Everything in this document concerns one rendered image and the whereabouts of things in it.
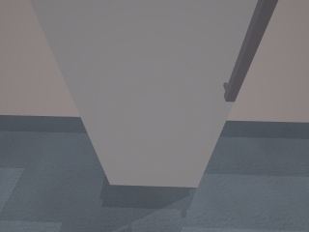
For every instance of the handle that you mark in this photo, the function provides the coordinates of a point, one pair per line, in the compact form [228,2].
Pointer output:
[256,29]

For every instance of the fridge door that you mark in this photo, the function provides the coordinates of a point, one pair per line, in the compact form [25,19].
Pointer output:
[146,77]

